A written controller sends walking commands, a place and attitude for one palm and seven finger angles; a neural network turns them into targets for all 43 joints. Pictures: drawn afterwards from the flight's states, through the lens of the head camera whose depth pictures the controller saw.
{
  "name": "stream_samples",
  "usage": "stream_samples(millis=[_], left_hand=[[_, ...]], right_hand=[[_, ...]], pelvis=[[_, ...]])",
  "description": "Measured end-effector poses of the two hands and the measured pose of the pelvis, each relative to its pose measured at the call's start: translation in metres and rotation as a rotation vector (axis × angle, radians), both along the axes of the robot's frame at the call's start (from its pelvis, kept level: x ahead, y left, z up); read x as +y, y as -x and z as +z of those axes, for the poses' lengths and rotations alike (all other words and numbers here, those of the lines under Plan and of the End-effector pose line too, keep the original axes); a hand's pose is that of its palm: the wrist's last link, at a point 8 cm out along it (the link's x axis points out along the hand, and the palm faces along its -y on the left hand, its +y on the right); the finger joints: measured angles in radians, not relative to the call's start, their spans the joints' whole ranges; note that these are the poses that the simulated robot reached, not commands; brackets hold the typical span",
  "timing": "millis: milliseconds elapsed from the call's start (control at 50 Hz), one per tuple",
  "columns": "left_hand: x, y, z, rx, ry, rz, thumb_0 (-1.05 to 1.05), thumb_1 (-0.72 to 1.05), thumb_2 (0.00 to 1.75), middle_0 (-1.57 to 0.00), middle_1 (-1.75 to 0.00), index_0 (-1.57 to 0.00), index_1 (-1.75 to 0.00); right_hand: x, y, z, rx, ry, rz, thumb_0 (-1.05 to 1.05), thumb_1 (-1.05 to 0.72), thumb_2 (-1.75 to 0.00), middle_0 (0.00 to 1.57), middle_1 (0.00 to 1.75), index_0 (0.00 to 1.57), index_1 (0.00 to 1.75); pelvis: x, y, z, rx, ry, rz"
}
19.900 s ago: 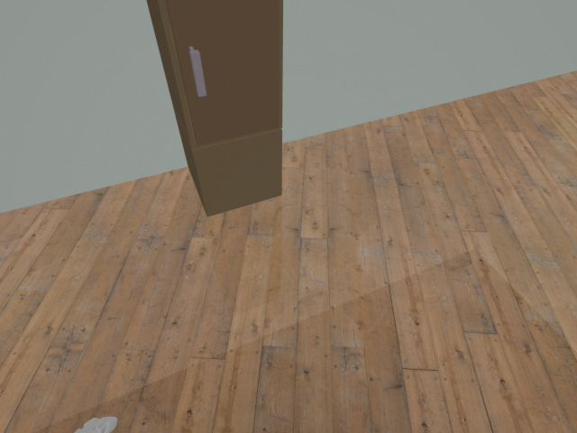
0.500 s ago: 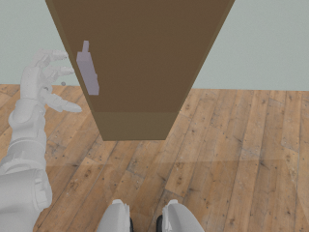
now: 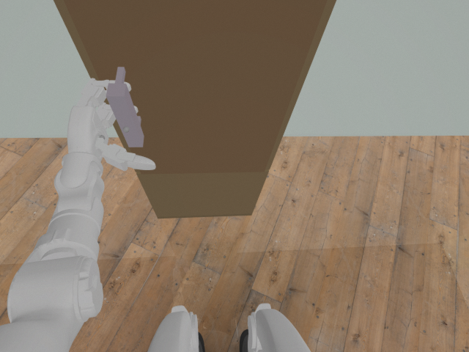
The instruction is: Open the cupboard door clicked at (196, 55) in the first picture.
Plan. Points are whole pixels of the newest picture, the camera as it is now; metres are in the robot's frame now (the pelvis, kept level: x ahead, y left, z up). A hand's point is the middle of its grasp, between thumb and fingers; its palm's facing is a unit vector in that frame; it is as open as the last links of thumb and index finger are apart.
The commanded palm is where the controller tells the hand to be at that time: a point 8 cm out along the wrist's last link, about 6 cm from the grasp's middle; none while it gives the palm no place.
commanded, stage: slide the fingers in behind the handle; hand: left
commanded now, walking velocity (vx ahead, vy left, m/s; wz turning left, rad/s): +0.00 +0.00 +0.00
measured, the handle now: (129, 109) +0.52 +0.16 +0.04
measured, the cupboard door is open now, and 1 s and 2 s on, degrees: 0 0 1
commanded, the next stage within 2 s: close the thumb around the handle in 0.94 s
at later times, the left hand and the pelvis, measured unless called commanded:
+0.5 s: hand (139, 132) +0.47 +0.14 +0.05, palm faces +0.03 -1.00 -0.01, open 14.0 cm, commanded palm +0.44 +0.18 +0.05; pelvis +0.00 -0.02 +0.00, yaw +1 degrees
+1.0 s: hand (140, 132) +0.47 +0.14 +0.05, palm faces +0.03 -1.00 -0.02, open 14.2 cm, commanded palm +0.45 +0.17 +0.05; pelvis +0.01 -0.01 +0.00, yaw +1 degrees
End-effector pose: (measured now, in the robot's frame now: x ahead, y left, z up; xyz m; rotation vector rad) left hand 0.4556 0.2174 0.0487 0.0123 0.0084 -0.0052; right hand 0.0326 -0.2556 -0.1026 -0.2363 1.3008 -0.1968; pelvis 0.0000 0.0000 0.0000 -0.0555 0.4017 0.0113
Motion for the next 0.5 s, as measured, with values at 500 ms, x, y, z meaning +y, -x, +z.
stream_samples(millis=[500], left_hand=[[-0.023, 0.007, 0.000, 0.004, 0.002, 0.035, -0.01, -0.50, 0.30, -0.29, -1.20, -0.29, -1.20]], right_hand=[[-0.026, -0.013, -0.002, -0.034, -0.004, 0.008, 0.00, -0.91, -0.90, 0.20, 0.30, 0.20, 0.30]], pelvis=[[-0.022, -0.003, 0.001, -0.003, -0.022, 0.005]])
